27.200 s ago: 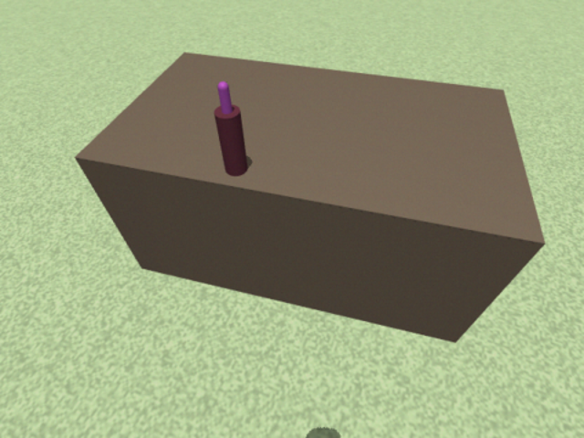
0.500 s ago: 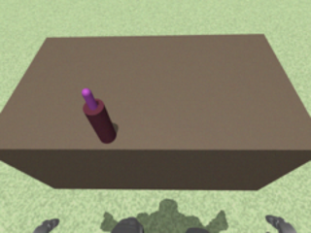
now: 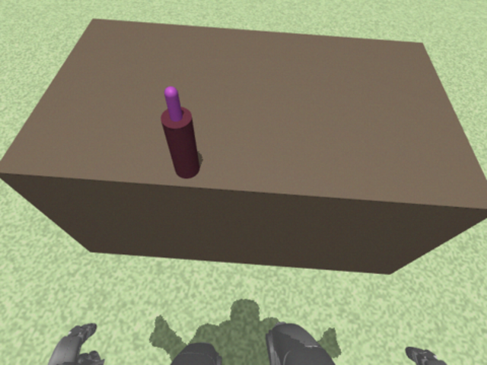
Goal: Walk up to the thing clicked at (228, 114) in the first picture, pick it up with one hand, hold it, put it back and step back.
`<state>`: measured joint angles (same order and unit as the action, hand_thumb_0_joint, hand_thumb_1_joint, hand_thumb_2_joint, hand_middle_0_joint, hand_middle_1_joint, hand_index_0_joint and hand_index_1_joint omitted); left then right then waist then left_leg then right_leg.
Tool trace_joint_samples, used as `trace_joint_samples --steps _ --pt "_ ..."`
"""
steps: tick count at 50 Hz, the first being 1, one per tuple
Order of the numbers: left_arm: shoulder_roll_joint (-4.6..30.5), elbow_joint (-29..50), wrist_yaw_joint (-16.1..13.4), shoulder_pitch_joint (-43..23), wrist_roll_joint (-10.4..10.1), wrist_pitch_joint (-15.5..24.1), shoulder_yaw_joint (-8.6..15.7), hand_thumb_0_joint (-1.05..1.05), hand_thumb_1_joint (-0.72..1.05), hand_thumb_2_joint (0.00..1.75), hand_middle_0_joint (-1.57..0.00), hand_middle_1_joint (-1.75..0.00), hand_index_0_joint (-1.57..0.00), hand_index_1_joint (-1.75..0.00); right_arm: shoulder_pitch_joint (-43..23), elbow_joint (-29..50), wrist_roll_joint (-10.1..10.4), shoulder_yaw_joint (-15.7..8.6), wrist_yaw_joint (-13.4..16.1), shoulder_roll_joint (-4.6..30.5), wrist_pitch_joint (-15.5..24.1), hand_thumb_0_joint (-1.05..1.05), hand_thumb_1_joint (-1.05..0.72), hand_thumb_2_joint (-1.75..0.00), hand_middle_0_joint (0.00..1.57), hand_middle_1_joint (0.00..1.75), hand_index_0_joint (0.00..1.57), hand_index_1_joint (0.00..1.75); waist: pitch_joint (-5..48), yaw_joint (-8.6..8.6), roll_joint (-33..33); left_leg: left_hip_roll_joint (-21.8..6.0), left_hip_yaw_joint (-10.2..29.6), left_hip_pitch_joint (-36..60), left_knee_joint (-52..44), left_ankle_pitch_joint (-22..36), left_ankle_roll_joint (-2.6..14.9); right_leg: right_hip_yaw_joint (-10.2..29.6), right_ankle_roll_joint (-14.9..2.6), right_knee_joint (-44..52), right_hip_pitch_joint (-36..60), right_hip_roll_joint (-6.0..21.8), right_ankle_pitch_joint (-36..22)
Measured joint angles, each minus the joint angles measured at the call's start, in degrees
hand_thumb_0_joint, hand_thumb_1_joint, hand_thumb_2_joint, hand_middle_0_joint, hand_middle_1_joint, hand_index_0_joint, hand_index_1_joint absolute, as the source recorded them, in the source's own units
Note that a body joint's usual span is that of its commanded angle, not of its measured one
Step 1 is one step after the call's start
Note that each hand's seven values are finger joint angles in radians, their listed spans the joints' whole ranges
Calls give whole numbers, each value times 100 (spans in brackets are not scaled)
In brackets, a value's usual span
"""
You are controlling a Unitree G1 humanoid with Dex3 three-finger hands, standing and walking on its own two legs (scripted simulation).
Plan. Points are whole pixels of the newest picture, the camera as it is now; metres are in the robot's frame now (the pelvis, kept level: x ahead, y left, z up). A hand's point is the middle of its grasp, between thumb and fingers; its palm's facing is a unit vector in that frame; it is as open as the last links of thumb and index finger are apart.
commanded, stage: step back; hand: left
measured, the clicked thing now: (180, 135) +0.55 +0.18 -0.03
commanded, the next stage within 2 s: none
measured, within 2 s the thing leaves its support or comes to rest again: neither
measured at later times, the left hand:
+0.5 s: hand out of the picture -0.02 +0.26 -0.13, palm faces -0.03 -0.90 -0.44, open 7.4 cm
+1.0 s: hand out of the picture -0.23 +0.26 -0.16, palm faces -0.11 -0.91 -0.40, open 7.4 cm
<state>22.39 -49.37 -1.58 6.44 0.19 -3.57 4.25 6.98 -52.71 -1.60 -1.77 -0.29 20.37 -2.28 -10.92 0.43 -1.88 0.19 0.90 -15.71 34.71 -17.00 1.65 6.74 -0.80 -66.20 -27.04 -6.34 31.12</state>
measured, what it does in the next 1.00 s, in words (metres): walks backwards: right foot, then left foot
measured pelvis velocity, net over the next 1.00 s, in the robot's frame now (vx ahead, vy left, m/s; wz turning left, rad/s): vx -0.33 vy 0.00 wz -0.11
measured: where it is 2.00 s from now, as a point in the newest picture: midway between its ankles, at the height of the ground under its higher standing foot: outside the picture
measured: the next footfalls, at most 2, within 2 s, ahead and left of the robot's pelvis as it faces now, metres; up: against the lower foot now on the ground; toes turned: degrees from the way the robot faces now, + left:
right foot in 0.22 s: -0.06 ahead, -0.13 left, +0.00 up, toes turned -2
left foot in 0.58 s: -0.14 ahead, +0.12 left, +0.00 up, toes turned -4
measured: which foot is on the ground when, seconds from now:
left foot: down 0.00-0.24, up 0.26-0.56, down 0.58-1.00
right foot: up 0.00-0.20, down 0.22-0.58, up 0.60-0.94, down 0.96-1.00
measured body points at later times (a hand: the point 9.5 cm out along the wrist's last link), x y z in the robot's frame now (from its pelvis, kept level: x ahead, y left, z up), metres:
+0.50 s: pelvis -0.14 -0.01 -0.01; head -0.08 -0.03 +0.44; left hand -0.02 +0.31 -0.10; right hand -0.06 -0.33 -0.14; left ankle -0.17 +0.12 -0.69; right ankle -0.10 -0.13 -0.73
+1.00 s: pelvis -0.33 +0.00 -0.01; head -0.28 -0.02 +0.43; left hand -0.23 +0.31 -0.13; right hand -0.22 -0.33 -0.13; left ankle -0.18 +0.12 -0.73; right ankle -0.36 -0.11 -0.73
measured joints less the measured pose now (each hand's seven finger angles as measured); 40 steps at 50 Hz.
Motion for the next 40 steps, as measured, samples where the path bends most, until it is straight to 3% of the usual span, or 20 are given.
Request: trace_joint_samples --steps 3,6,8,10,12,13,15,17,20,26,28,30,32,35,37,40 --pt "-11 37 25 113 14 51 26 1 90 90 -21 -30 -21 -30 -73 116 9 -14 40 23 -2 0 -90 -90 20 30 20 30 16 22 33 -73 -86 -87 -124 188 10 10 127 -67 193 23 -36" --pt "-21 52 50 196 31 74 23 1 90 90 -21 -30 -21 -30 -181 276 16 -32 53 72 24 0 -90 -90 20 30 20 30 -22 32 98 -151 -184 -252 -71 300 -4 -98 208 704 590 211 -47" --pt "-29 35 67 241 43 106 17 1 90 90 -21 -30 -21 -30 -254 366 20 -37 45 117 18 0 -90 -90 20 30 20 30 -30 42 149 -204 -258 -406 52 334 -51 -238 191 1559 922 379 -217" --pt "-32 -7 85 297 70 166 17 1 90 90 -21 -30 -21 -30 -313 423 44 -37 24 170 -20 0 -90 -90 20 30 20 30 0 55 204 -260 -321 -607 282 317 -114 -380 135 2600 1316 497 -741" --pt "-142 -91 85 314 141 225 21 1 91 90 -21 -30 -21 -30 -388 396 93 -65 16 270 -76 0 -90 -90 20 30 20 30 -35 13 499 -425 -182 -788 554 274 -140 -521 37 2952 1444 338 -957" --pt "-175 -94 112 355 160 232 -1 1 91 90 -21 -30 -21 -30 -383 354 117 -85 30 276 -112 0 -90 -90 20 30 20 30 -6 -7 552 -319 6 -902 817 -167 -129 -552 -1 2885 1377 328 -967" --pt "-195 -59 140 448 170 237 -28 1 90 90 -21 -30 -21 -30 -332 269 139 -103 55 247 -188 0 -90 -90 20 30 20 30 66 81 443 147 388 -1138 1869 -947 -134 -433 -49 2808 1241 450 -1029" --pt "-242 -22 125 493 159 214 -46 1 90 90 -21 -30 -21 -30 -218 235 192 -102 67 279 -188 0 -90 -90 20 30 20 30 131 109 425 496 672 -1253 2751 -1053 -140 -378 -36 2927 1181 537 -1192" --pt "-253 98 92 442 172 181 -45 1 90 90 -21 -30 -21 -30 -7 199 210 -85 101 338 -130 0 -90 -90 20 30 20 30 192 93 427 673 776 -1131 3179 -1059 -222 -402 -14 3040 1029 625 -1397" --pt "-159 476 17 128 158 210 -48 1 90 90 -21 -30 -21 -30 242 98 125 -95 121 356 -148 1 -90 -90 20 30 20 30 62 26 362 388 444 -332 1669 -1267 -263 -640 76 2911 647 793 -1644" --pt "-79 540 21 25 127 169 -64 1 90 90 -21 -30 -21 -30 281 99 94 -114 84 325 -95 1 -90 -90 20 30 20 30 24 -26 277 254 258 27 710 -833 -180 -708 140 2729 466 869 -1668" --pt "37 520 23 -86 98 102 -57 1 90 90 -21 -30 -21 -30 244 69 15 -149 48 203 -52 1 -90 -90 20 30 20 30 -96 -6 -8 378 89 130 392 -398 -54 -522 126 2455 295 974 -1597" --pt "41 375 -18 -98 83 30 -19 1 90 90 -21 -30 -21 -30 238 95 -29 -116 -35 137 -41 1 -90 -90 20 30 20 30 -92 -37 -40 319 61 35 467 -342 19 -152 56 1656 90 598 -503" --pt "42 199 -45 -14 28 -23 23 1 90 90 -21 -30 -21 -30 231 115 -55 -52 -29 40 -19 1 -90 -90 20 30 20 30 26 -94 -25 157 74 -15 199 -55 31 135 7 115 -152 44 -76" --pt "29 182 -18 81 21 4 37 1 90 90 -21 -30 -21 -30 198 162 -48 -39 1 19 -13 1 -90 -90 20 30 20 30 77 -56 -8 69 33 -72 15 152 37 110 49 -329 -112 -49 -141" --pt "6 176 29 219 59 33 47 1 90 90 -21 -30 -21 -30 88 292 -25 -49 33 24 21 1 -90 -90 20 30 20 30 69 -4 35 -37 -43 -219 -112 397 38 37 182 -101 230 36 -129"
